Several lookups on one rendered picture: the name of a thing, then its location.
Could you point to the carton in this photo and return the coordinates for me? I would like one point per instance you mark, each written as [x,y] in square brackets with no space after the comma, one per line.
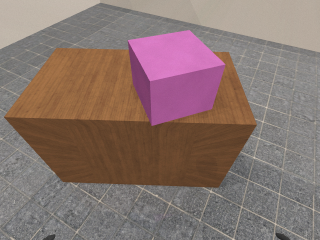
[175,75]

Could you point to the pedestal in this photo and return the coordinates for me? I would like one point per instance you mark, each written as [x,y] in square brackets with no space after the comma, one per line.
[82,115]

